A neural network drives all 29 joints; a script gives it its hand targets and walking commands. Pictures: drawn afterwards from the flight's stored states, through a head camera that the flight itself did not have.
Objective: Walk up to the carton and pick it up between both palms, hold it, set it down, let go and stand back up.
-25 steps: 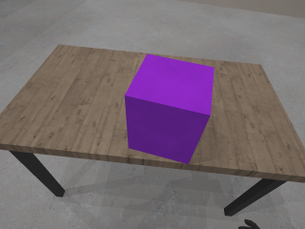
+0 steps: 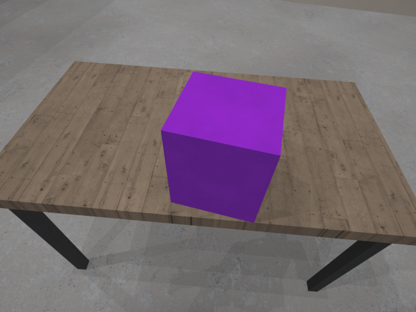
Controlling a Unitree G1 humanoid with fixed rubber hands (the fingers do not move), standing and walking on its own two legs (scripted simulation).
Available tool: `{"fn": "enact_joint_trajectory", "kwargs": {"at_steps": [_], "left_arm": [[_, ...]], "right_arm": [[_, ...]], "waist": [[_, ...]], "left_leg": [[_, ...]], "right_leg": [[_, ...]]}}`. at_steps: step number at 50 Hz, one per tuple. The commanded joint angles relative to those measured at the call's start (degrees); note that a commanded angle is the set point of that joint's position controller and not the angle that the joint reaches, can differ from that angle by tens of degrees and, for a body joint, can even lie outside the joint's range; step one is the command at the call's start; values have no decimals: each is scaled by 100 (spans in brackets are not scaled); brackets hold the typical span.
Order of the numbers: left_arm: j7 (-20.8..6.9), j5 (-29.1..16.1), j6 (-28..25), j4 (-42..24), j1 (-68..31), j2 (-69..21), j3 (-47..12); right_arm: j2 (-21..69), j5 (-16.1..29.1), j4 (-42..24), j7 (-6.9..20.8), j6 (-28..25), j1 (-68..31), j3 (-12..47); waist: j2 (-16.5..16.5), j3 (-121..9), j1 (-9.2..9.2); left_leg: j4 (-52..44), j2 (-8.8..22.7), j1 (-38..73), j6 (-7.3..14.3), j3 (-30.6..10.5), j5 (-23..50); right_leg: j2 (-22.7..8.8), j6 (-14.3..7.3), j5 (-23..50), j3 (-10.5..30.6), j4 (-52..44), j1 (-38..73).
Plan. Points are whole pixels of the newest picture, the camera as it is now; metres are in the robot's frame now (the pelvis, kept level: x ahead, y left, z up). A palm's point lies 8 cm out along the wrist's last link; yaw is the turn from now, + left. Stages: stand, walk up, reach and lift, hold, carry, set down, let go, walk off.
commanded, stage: walk up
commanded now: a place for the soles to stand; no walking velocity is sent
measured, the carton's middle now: (224, 149) +0.46 -0.04 +0.03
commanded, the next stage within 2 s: reach and lift in 0.06 s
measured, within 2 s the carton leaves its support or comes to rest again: neither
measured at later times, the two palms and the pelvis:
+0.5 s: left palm (94, 302) +0.18 +0.22 -0.11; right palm out of the picture +0.12 -0.28 -0.09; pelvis -0.01 -0.02 -0.01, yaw -8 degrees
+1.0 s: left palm (81, 278) +0.21 +0.24 -0.06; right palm out of the picture +0.14 -0.23 -0.06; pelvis +0.01 +0.00 +0.01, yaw -10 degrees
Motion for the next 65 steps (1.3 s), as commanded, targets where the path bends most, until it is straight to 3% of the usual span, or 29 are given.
{"fn": "enact_joint_trajectory", "kwargs": {"at_steps": [1,3,4,5,7,10,13,15,16,18,19,24,26,28,30,32,36,40,43,44,45,47,48,54,55,58,60,63,65], "left_arm": [[70,44,-119,-349,33,1482,288],[75,35,-97,-403,-243,1473,305],[236,-472,946,-2878,-2714,1438,195],[380,-177,1688,-2539,-1938,1124,251],[230,-10,2355,-3164,-1370,987,333],[165,239,2726,-3890,-894,916,381],[179,530,2790,-3964,-90,682,622],[147,542,2865,-4137,-211,847,641],[172,592,2871,-4107,-232,844,705],[175,709,2801,-4254,-162,844,900],[184,727,2765,-4272,-284,783,868],[137,602,2496,-4433,-585,883,965],[184,472,2306,-4582,-682,921,922],[172,208,2158,-4600,-640,823,688],[127,98,1963,-4466,-637,849,661],[134,-5,1859,-4643,-673,779,585],[77,-216,1648,-4651,-453,761,504],[66,-249,1371,-4770,-198,693,565],[9,-382,1203,-4372,-84,726,513],[-5,-368,1114,-4440,-91,751,521],[20,-368,1059,-4533,10,650,499],[-36,-384,908,-4490,-5,711,681],[-47,-437,867,-4439,125,705,578],[70,-443,563,-4542,127,513,456],[56,-502,523,-4693,229,451,336],[-11,-537,285,-5007,233,571,431],[-27,-599,212,-5095,411,383,200],[-61,-724,5,-5211,499,456,225],[-70,-709,-85,-5378,584,315,162]], "right_arm": [[-1309,-13,-427,-89,-124,-81,-275],[-1240,-42,-434,-55,-103,-203,-268],[-322,-698,-1214,121,-1043,-2514,-508],[-513,-602,-410,316,-987,-1929,-692],[-714,-521,-872,423,-838,-1385,-683],[-778,-453,-950,274,-823,-861,-734],[-805,74,-1032,193,-925,-635,-283],[-819,74,-1410,84,-877,-768,-241],[-676,76,-1665,4,-850,-917,-197],[-545,50,-1895,-100,-831,-871,-237],[-524,2,-1938,-118,-837,-833,-292],[-122,-114,-2512,-262,-778,-660,-256],[171,-94,-2675,-249,-768,-599,-159],[262,-169,-2865,-277,-776,-374,-250],[458,-228,-3119,-313,-774,-194,-200],[319,-274,-3023,-298,-776,-98,-287],[465,-223,-3524,-308,-794,128,-285],[429,-232,-3749,-340,-933,253,-374],[480,-242,-3934,-375,-1011,136,-431],[556,-221,-4052,-397,-1041,241,-296],[446,-245,-3899,-387,-1043,286,-389],[670,-83,-4176,-405,-1085,248,-204],[666,-102,-3984,-394,-1072,334,-255],[585,204,-4204,-327,-1155,155,-207],[555,120,-4307,-338,-1174,343,-257],[810,288,-4583,-377,-1265,462,-107],[649,275,-4348,-384,-1290,487,-252],[742,421,-4801,-423,-1371,620,-152],[683,390,-4693,-436,-1308,732,-221]], "waist": [[-128,-835,-1],[-187,-570,35],[-486,-1094,-136],[-456,-573,-10],[-284,-1084,-31],[156,-1744,-115],[550,-1867,220],[476,-1759,218],[385,-1752,389],[468,-1605,560],[562,-1514,341],[288,-1233,350],[439,-1209,426],[277,-1184,175],[131,-1087,204],[442,-926,137],[91,-1066,3],[328,-1194,189],[-26,-1031,154],[-50,-1090,242],[0,-1090,138],[-31,-1195,361],[-50,-1095,278],[479,-936,368],[335,-836,237],[552,-1113,350],[628,-981,189],[414,-989,237],[634,-818,242]], "left_leg": [[-173,569,79,164,-429,1488],[-279,534,-79,113,-423,1494],[241,155,-294,-200,752,-384],[270,121,-615,-161,859,-781],[412,403,-727,-267,857,-269],[682,469,117,-393,723,1186],[712,379,754,-422,735,2418],[507,260,649,-377,844,1614],[418,251,424,-283,876,1360],[315,123,233,-190,1037,1296],[210,144,203,-204,989,1177],[-115,121,150,-85,1232,349],[-245,130,149,-115,1313,407],[-359,162,168,-93,1368,227],[-428,155,290,-13,1373,268],[-401,173,280,-146,1324,617],[-591,185,640,-119,1306,471],[-643,176,897,-256,1321,1173],[-765,165,1091,-224,1305,1337],[-780,160,1162,-201,1342,1404],[-862,214,1188,-225,1279,1450],[-816,159,1222,-187,1277,1691],[-902,165,1256,-209,1251,1698],[-963,238,1328,-349,1142,1878],[-959,203,1403,-358,1166,1945],[-827,151,1657,-436,1142,2603],[-926,229,1653,-523,983,2764],[-862,222,1811,-498,976,2669],[-903,251,1768,-585,944,2681]], "right_leg": [[-964,-516,842,825,-841,246],[-884,-444,757,709,-759,154],[605,63,-567,507,233,-1415],[492,-232,-810,563,285,-1465],[427,-162,-110,456,655,-1030],[504,-176,801,383,783,-768],[607,-216,1413,396,383,-651],[584,-161,1443,449,349,-531],[566,-144,1426,474,225,-339],[491,-38,1729,645,174,-96],[484,-53,1730,618,148,-4],[376,47,925,805,-231,-15],[379,58,704,931,-369,-141],[350,68,606,916,-430,-74],[308,133,651,964,-599,-224],[365,49,689,920,-605,-459],[394,84,582,853,-804,-268],[477,57,1053,862,-814,-110],[470,58,1113,798,-996,-141],[457,93,1214,836,-1020,-34],[487,62,1157,798,-1030,42],[509,69,1431,854,-1071,121],[533,76,1226,819,-1086,207],[597,-77,1030,827,-1233,82],[594,-83,1092,815,-1278,51],[573,-109,1558,913,-1278,22],[656,-157,1543,852,-1308,201],[597,-149,1564,899,-1395,118],[614,-224,1388,922,-1401,41]]}}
